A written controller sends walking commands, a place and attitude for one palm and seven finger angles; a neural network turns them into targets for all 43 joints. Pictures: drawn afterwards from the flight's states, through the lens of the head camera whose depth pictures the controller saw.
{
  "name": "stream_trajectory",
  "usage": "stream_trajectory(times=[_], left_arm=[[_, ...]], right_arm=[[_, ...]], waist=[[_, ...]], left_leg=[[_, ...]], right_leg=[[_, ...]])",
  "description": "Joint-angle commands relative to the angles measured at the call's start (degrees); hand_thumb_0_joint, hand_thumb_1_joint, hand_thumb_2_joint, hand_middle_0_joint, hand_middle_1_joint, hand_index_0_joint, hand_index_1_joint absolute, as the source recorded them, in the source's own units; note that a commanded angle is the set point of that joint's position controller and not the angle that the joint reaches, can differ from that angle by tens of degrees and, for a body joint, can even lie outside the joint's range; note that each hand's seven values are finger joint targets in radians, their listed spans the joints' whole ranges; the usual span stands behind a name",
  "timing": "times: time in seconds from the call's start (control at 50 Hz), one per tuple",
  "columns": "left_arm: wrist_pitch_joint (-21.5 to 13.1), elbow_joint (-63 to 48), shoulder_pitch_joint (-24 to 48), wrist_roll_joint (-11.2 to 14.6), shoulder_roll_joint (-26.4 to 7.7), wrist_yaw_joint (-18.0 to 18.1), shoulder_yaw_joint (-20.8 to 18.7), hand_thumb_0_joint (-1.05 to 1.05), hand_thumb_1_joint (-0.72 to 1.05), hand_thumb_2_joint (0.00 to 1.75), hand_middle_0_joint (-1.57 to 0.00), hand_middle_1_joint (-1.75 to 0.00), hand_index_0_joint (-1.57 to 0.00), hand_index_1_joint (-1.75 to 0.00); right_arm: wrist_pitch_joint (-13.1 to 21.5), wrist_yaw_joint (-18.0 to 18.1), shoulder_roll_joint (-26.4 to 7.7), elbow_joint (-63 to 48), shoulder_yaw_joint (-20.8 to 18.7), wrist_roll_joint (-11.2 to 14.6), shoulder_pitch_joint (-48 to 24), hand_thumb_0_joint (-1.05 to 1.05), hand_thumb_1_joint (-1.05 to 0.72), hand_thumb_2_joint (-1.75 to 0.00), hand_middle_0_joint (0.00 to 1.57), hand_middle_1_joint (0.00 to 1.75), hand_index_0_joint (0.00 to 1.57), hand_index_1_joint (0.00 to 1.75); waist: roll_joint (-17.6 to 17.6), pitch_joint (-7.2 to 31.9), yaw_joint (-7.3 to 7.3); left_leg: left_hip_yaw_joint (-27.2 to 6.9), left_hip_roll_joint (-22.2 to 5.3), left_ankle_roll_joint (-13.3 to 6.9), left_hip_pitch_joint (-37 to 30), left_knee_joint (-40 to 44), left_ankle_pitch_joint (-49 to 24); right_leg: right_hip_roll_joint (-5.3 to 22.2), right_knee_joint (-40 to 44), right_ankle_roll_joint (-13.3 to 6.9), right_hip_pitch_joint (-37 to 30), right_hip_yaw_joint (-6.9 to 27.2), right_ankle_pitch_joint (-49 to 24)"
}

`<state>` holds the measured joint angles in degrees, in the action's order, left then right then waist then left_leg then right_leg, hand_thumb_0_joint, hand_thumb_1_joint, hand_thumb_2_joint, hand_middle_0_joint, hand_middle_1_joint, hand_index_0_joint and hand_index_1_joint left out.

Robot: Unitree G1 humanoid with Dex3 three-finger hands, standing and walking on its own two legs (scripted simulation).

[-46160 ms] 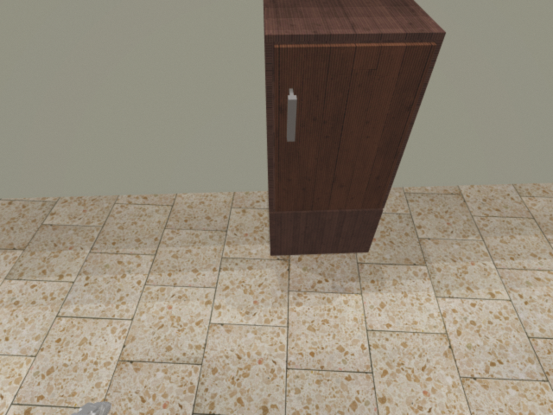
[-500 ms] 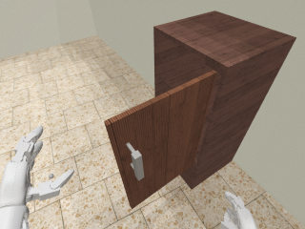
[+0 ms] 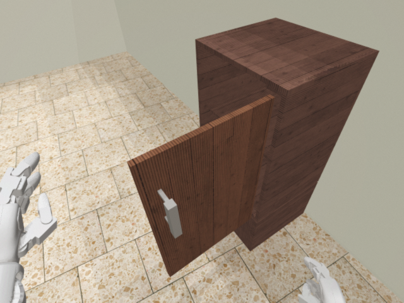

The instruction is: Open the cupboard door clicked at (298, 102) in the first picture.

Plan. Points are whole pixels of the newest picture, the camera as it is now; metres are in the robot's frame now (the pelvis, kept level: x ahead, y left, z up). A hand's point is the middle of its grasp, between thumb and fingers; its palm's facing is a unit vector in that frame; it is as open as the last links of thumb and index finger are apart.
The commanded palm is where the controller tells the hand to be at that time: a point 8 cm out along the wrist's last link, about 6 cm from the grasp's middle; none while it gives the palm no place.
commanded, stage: draw the hand back to the body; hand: left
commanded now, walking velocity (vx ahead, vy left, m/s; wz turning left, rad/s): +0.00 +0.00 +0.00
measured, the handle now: (169, 213) +0.32 +0.13 -0.03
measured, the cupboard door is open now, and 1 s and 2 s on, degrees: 92 92 92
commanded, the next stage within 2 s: step back with the hand held close in 0.10 s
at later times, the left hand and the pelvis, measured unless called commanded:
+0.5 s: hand (55, 223) +0.19 +0.26 +0.14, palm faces +0.33 -0.80 -0.51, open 7.4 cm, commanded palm +0.13 +0.30 +0.17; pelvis -0.02 +0.01 +0.00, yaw -1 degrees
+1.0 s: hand out of the picture +0.10 +0.29 +0.15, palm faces +0.45 -0.75 -0.49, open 7.4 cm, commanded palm +0.04 +0.33 +0.17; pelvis -0.10 +0.03 -0.02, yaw +0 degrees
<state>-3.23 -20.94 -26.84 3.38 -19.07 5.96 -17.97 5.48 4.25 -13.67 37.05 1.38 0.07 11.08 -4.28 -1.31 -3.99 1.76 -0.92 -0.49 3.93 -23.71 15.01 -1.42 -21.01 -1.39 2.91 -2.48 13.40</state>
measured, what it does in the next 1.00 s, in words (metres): shifts its weight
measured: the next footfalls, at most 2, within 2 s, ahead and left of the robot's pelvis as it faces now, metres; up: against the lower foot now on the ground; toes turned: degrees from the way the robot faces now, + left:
right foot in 1.44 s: -0.25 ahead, -0.06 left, +0.00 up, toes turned -5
left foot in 1.74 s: -0.06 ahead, +0.10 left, +0.00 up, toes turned -4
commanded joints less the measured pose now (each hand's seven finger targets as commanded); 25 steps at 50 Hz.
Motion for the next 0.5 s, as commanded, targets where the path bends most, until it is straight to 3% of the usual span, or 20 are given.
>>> stream_trajectory(times=[0.0,0.06,0.18,0.2,0.22,0.24,0.26,0.28,0.32,0.4,0.42,0.48], left_arm=[[-4.89,-13.54,6.16,0.0,-11.79,1.52,-8.05,0.0,0.9,0.9,-0.2,-0.3,-0.2,-0.3],[-4.91,-11.33,5.03,0.19,-11.37,1.4,-8.08,0.0,0.9,0.9,-0.2,-0.3,-0.2,-0.3],[-5.52,-11.33,5.11,0.27,-11.03,1.13,-7.64,0.0,0.9,0.9,-0.2,-0.3,-0.2,-0.3],[-6.14,-15.58,10.51,0.17,-12.87,1.35,-8.35,0.0,0.9,0.9,-0.2,-0.3,-0.2,-0.3],[-9.11,-16.78,19.75,-0.94,-22.11,2.29,-17.21,0.0,0.9,0.9,-0.2,-0.3,-0.2,-0.3],[-8.81,-9.53,8.71,-0.54,-15.16,1.48,-12.68,0.0,0.9,0.9,-0.2,-0.3,-0.2,-0.3],[-8.41,-7.11,2.77,-0.49,-12.66,0.91,-10.91,0.0,0.9,0.9,-0.2,-0.3,-0.2,-0.3],[-8.47,-8.28,1.11,-0.5,-11.8,0.6,-9.64,0.0,0.9,0.9,-0.2,-0.3,-0.2,-0.3],[-8.81,-10.18,-0.54,-0.49,-11.71,0.67,-9.4,0.0,0.9,0.9,-0.2,-0.3,-0.2,-0.3],[-8.54,-13.86,-3.19,-0.37,-14.24,1.55,-11.69,0.0,0.9,0.9,-0.2,-0.3,-0.2,-0.3],[-8.55,-15.57,-2.69,-0.37,-15.34,1.84,-12.36,0.0,0.9,0.9,-0.2,-0.3,-0.2,-0.3],[-8.22,-16.55,-4.18,-0.27,-15.83,2.4,-13.29,0.0,0.9,0.9,-0.2,-0.3,-0.2,-0.3]], right_arm=[[4.01,0.95,-5.19,-9.3,-2.23,-0.2,-8.06,0.0,-0.9,-0.9,0.2,0.3,0.2,0.3],[4.18,1.05,-5.18,-8.96,-2.39,-0.19,-8.21,0.0,-0.9,-0.9,0.2,0.3,0.2,0.3],[4.49,0.94,-5.22,-8.65,-2.65,-0.2,-8.3,0.0,-0.9,-0.9,0.2,0.3,0.2,0.3],[4.85,0.98,-5.31,-8.78,-2.53,-0.22,-8.71,0.0,-0.9,-0.9,0.2,0.3,0.2,0.3],[3.78,0.91,-5.34,-11.11,-1.36,0.82,-7.47,0.0,-0.9,-0.9,0.2,0.3,0.2,0.3],[2.95,1.13,-5.37,-9.59,-2.45,0.12,-7.57,0.0,-0.9,-0.9,0.2,0.3,0.2,0.3],[2.05,0.78,-5.86,-9.92,-2.87,-0.05,-7.08,0.0,-0.9,-0.9,0.2,0.3,0.2,0.3],[1.33,0.51,-6.11,-10.26,-3.12,-0.11,-7.35,0.0,-0.9,-0.9,0.2,0.3,0.2,0.3],[0.4,0.58,-6.58,-10.68,-3.48,-0.15,-7.36,0.0,-0.9,-0.9,0.2,0.3,0.2,0.3],[-1.3,1.11,-6.45,-12.36,-3.97,0.3,-7.4,0.0,-0.9,-0.9,0.2,0.3,0.2,0.3],[-1.65,1.4,-6.72,-12.55,-4.02,0.25,-7.54,0.0,-0.9,-0.9,0.2,0.3,0.2,0.3],[-2.49,1.71,-6.21,-13.77,-4.19,0.52,-7.49,0.0,-0.9,-0.9,0.2,0.3,0.2,0.3]], waist=[[-0.52,3.45,0.05],[1.81,2.93,-0.1],[1.05,2.91,-0.01],[0.29,4.5,0.14],[-0.97,-2.49,2.75],[5.24,-0.76,2.85],[7.42,1.04,2.79],[6.91,2.47,2.95],[3.05,5.97,3.08],[3.69,11.46,3.23],[2.19,12.45,3.17],[3.28,12.22,3.13]], left_leg=[[-0.53,-0.06,-0.86,-0.01,3.06,-13.09],[-0.49,-0.23,-1.02,-0.14,3.22,-12.0],[-0.09,-0.09,-1.14,-0.53,3.27,-11.48],[-0.33,0.12,-1.2,-1.1,3.04,-11.78],[-1.89,-0.19,-1.51,3.99,1.83,-6.07],[-2.36,-0.49,-1.74,3.87,-0.53,-6.0],[-1.88,-0.43,-1.82,2.69,-1.48,-7.6],[-1.33,-0.54,-1.77,2.77,-1.95,-8.66],[-1.17,-1.13,-1.5,3.27,-1.15,-12.26],[-1.07,-2.57,-1.29,2.5,-0.91,-20.94],[-1.4,-2.6,-1.15,3.09,-0.86,-22.68],[-1.91,-3.08,-1.04,4.45,-0.73,-23.57]], right_leg=[[1.52,3.79,0.35,1.31,1.99,-10.87],[1.5,4.29,0.52,1.9,2.13,-9.64],[1.61,5.06,0.7,2.03,2.63,-9.11],[1.75,5.01,0.67,1.56,2.77,-9.58],[4.18,7.98,0.34,8.07,8.0,-9.84],[5.55,8.59,0.41,9.76,8.56,-9.86],[5.9,8.33,0.45,9.87,8.4,-11.85],[6.36,7.57,0.71,9.71,7.97,-13.95],[6.56,4.74,0.77,7.02,6.45,-18.91],[5.55,0.0,1.24,4.66,5.35,-27.05],[5.64,-1.04,1.13,3.44,4.81,-28.34],[4.83,-2.59,1.21,4.07,4.92,-27.64]])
